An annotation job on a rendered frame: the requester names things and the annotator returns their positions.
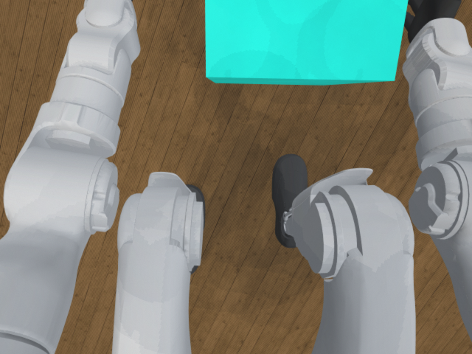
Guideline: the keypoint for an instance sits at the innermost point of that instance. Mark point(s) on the robot right upper arm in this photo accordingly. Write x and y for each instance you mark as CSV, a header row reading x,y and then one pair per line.
x,y
441,206

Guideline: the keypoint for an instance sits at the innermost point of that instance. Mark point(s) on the right robot hand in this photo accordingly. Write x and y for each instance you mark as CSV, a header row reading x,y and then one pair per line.
x,y
427,10

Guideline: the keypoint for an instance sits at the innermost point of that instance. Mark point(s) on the right robot forearm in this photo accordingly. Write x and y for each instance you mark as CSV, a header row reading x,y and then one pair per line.
x,y
438,68

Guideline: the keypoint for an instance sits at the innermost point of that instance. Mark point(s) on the right robot thigh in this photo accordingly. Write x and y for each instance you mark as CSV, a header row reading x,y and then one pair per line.
x,y
351,234

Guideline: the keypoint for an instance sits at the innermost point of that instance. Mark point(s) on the carton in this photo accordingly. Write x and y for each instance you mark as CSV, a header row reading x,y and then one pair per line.
x,y
303,42

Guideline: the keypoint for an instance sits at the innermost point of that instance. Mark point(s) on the robot left upper arm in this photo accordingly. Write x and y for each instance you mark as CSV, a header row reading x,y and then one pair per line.
x,y
56,200

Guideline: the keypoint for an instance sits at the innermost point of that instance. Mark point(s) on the left robot forearm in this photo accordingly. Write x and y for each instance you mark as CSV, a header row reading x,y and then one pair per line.
x,y
83,113

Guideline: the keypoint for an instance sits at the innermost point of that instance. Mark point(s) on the robot left shin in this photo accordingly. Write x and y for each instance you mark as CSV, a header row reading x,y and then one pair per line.
x,y
128,214

